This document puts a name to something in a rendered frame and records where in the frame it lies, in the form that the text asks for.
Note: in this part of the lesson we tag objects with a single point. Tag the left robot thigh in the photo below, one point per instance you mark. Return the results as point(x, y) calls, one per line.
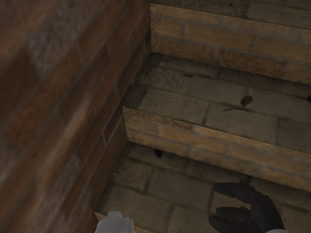
point(115, 224)

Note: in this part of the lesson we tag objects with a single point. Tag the right robot hand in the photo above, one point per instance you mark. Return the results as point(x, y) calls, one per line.
point(262, 217)

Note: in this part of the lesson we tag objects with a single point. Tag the robot left shin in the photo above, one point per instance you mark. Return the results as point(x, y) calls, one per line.
point(113, 213)

